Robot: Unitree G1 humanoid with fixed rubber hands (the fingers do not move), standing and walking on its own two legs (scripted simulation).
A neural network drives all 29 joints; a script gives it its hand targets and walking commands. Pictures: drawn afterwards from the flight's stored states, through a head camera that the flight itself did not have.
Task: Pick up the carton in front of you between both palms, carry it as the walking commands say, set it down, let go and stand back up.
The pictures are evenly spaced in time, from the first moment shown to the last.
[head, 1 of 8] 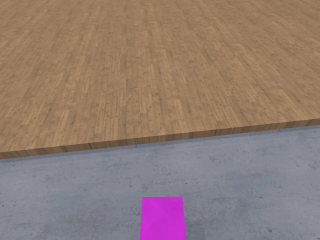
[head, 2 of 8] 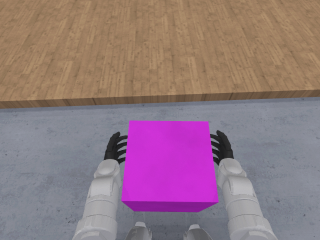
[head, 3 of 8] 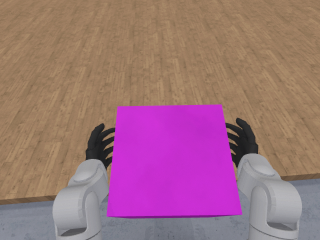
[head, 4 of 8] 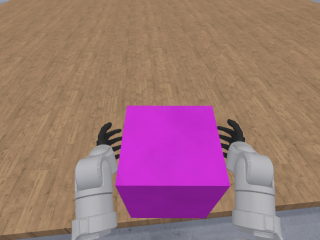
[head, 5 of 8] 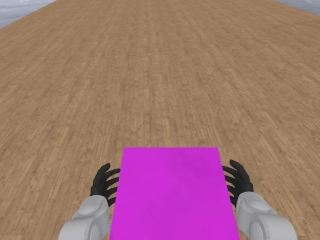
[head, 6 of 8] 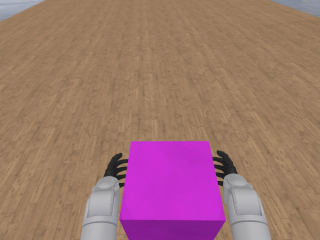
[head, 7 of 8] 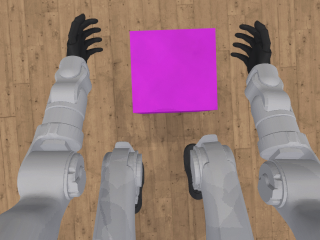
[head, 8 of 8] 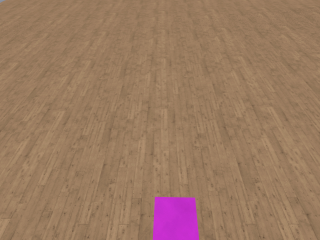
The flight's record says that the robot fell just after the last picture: no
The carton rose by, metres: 0.82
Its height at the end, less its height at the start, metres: +0.08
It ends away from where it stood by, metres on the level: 3.00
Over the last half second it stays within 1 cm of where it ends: yes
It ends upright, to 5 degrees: yes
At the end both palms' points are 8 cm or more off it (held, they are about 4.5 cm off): yes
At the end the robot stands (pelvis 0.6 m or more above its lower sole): yes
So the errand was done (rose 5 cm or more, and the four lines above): yes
